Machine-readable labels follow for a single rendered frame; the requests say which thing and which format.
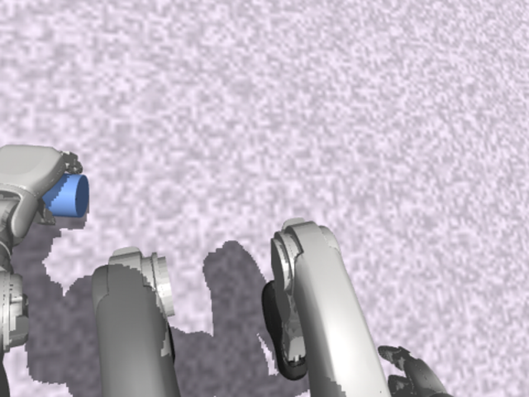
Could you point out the left robot arm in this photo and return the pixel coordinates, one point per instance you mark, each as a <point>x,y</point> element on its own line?
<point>17,211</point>

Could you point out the can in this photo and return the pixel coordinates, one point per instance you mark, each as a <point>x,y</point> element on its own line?
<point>69,197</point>

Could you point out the right robot foot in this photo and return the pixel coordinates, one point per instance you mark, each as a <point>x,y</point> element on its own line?
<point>289,369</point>

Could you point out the right robot hand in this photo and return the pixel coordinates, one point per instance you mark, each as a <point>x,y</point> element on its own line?
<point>421,381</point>

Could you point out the left robot hand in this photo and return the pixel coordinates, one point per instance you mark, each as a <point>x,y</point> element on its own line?
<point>36,169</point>

